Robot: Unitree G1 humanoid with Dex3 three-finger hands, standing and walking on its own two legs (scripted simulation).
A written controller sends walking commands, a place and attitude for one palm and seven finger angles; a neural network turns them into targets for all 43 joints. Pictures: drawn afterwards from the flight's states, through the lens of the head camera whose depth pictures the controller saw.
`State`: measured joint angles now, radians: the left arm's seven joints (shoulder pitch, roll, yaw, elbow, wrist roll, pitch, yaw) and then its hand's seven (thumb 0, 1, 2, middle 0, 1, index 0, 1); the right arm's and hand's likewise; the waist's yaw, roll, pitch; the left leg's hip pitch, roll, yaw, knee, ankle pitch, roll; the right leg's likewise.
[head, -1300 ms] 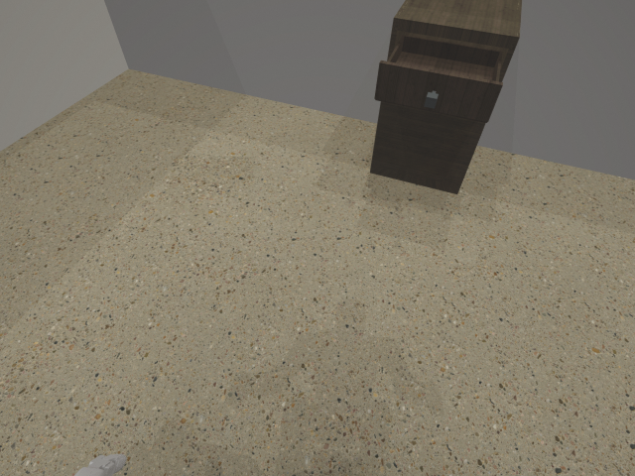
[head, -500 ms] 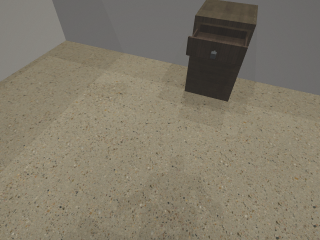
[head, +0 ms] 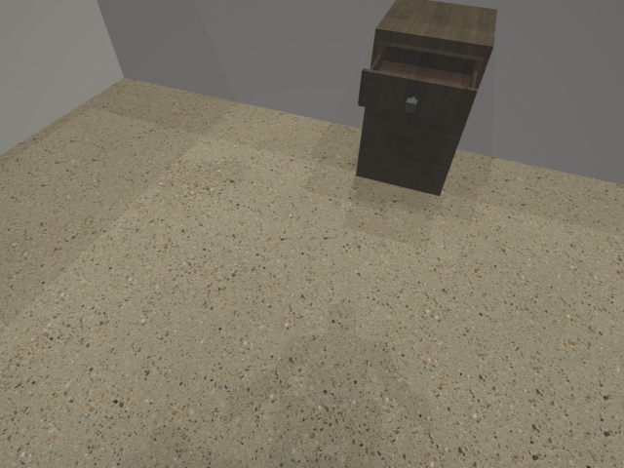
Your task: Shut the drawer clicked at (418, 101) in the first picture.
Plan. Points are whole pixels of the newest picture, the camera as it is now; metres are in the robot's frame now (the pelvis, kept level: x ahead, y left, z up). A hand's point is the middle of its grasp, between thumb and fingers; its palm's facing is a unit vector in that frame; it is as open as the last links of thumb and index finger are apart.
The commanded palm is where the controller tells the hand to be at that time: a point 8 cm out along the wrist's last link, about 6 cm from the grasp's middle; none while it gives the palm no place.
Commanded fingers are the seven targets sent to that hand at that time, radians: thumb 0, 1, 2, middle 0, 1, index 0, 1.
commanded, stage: look at it before walking up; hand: left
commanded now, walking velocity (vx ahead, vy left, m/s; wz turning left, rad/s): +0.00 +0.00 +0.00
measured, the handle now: (411, 103) +1.26 -0.28 -0.16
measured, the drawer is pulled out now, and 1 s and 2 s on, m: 0.28 0.28 0.28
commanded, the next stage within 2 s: walk to a spot facing it in 0.24 s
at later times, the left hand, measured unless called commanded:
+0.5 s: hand out of the picture +0.06 +0.23 -0.17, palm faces -0.05 -0.96 -0.29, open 7.4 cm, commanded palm none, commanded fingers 0.00 0.90 0.90 -0.20 -0.30 -0.20 -0.30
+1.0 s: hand out of the picture +0.12 +0.13 -0.17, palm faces -0.18 -0.97 -0.17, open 7.4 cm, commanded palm none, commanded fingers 0.00 0.90 0.90 -0.20 -0.30 -0.20 -0.30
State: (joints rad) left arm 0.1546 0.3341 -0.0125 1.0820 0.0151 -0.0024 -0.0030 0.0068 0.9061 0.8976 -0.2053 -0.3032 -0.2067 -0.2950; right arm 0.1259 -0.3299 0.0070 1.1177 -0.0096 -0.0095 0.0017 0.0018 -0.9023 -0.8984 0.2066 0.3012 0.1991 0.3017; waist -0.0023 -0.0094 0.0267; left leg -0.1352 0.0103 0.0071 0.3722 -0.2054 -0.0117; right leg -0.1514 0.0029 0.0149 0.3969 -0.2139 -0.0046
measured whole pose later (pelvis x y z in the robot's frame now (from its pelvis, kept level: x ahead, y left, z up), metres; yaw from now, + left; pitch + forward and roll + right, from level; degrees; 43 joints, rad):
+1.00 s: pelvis +0.15 -0.04 +0.00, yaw -16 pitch +1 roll +0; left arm 0.46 0.13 0.03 1.08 0.03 -0.06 0.00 0.01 0.91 0.90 -0.21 -0.30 -0.21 -0.30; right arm 0.14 -0.18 -0.05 0.97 -0.02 -0.02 0.03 0.00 -0.91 -0.90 0.20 0.30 0.19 0.30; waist 0.04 0.00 0.04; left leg -0.62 0.12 0.05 0.90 -0.16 -0.04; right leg -0.04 0.06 0.05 0.32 -0.30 -0.06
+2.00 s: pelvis +0.57 -0.18 -0.02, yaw -37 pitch -1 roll -2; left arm 0.33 0.21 0.07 1.08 0.02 -0.01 -0.01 0.00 0.92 0.90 -0.20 -0.30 -0.20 -0.29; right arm 0.25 -0.18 -0.05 1.00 -0.04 -0.07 0.01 0.01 -0.93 -0.90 0.20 0.30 0.20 0.30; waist 0.00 -0.03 0.00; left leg -0.35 0.10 0.17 0.65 -0.29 0.03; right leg -0.24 -0.01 -0.05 0.78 -0.46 -0.03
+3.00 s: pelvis +0.70 -0.27 +0.00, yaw -24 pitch -1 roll +0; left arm 0.24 0.24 0.07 0.99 0.02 0.06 0.02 0.01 0.91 0.90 -0.20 -0.30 -0.20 -0.29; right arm 0.19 -0.19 -0.03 0.95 -0.02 0.02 -0.01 0.00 -0.90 -0.90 0.20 0.30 0.20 0.30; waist 0.00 -0.02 0.05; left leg -0.23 -0.01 0.08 0.44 -0.19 0.05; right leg -0.42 -0.07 -0.04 0.95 -0.42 0.08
